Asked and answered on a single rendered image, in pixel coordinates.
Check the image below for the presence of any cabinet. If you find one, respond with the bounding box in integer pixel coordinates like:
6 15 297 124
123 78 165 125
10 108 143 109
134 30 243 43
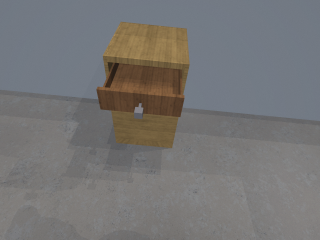
103 22 190 148

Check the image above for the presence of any drawer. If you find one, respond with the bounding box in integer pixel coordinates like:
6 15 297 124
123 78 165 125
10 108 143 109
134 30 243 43
96 62 185 117

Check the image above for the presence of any handle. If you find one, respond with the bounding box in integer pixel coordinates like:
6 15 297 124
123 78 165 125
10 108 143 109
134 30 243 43
134 103 144 119

